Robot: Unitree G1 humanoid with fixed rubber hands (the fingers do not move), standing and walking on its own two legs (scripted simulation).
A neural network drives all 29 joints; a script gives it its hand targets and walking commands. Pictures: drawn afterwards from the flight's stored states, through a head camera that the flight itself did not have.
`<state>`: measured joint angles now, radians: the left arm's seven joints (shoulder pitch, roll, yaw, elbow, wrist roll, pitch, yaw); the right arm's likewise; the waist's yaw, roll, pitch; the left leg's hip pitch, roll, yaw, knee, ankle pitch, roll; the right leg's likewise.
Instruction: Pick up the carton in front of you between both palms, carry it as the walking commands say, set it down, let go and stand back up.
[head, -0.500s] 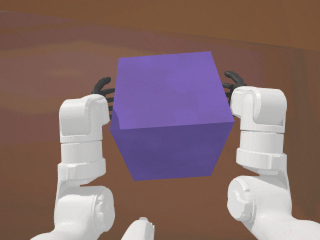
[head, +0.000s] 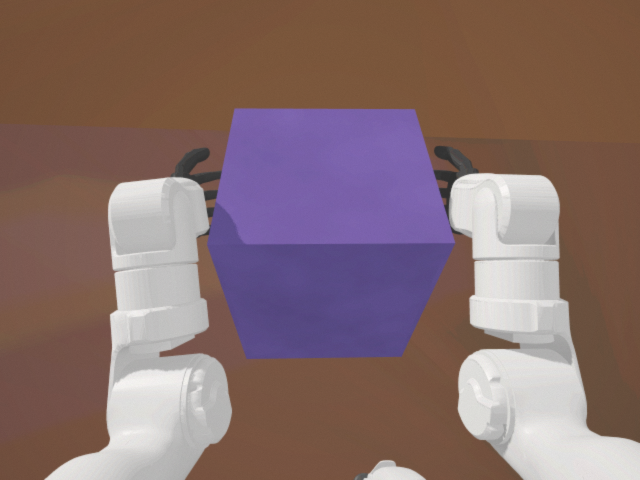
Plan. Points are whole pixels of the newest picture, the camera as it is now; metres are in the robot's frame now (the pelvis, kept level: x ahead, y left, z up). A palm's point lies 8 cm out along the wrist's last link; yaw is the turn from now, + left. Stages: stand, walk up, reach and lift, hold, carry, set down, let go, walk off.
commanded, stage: carry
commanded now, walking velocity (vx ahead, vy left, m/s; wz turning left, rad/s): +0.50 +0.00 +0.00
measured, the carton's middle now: (324, 242) +0.39 -0.02 +0.11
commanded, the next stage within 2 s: none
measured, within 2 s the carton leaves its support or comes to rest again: neither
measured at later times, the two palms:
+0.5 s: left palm (176, 62) +0.69 +0.17 +0.21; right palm (371, 56) +0.68 -0.13 +0.21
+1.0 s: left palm out of the picture +0.96 +0.19 +0.25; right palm out of the picture +1.00 -0.11 +0.25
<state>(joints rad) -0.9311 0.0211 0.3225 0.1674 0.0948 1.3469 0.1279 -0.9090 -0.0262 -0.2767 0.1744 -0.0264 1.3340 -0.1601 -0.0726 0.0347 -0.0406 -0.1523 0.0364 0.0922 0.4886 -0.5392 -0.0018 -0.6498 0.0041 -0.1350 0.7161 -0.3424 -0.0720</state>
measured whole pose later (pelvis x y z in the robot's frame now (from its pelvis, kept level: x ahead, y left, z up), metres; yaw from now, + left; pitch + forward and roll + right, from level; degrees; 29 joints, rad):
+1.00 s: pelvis +0.60 +0.00 +0.10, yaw +1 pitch +4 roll +0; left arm -0.84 0.01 0.24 0.16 0.03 1.32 0.15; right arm -0.89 -0.03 -0.32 0.18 -0.07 1.35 -0.13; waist 0.11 0.01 0.00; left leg -0.67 0.00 0.01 1.29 -0.45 0.05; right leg -0.39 0.02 -0.13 0.57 -0.40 -0.09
